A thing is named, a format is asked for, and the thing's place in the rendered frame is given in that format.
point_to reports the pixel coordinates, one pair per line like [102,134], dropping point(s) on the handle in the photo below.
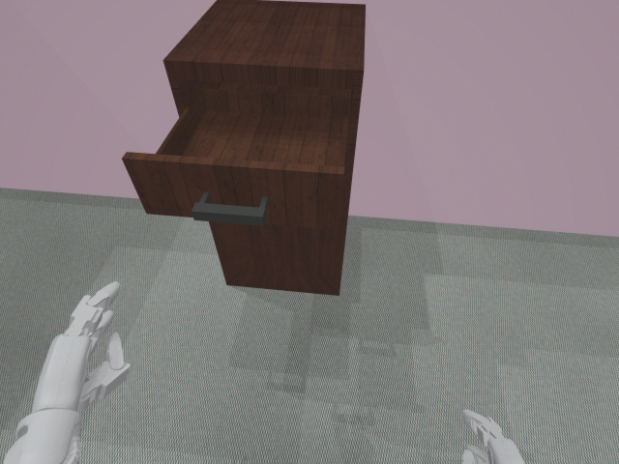
[229,213]

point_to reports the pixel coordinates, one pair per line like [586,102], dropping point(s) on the left robot hand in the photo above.
[61,384]

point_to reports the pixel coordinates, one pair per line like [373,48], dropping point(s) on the drawer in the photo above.
[242,145]

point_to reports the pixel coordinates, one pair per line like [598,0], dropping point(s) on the right robot hand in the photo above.
[500,450]

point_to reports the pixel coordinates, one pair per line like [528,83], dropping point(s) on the left robot forearm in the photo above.
[49,436]

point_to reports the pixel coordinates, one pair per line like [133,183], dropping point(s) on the cabinet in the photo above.
[288,47]

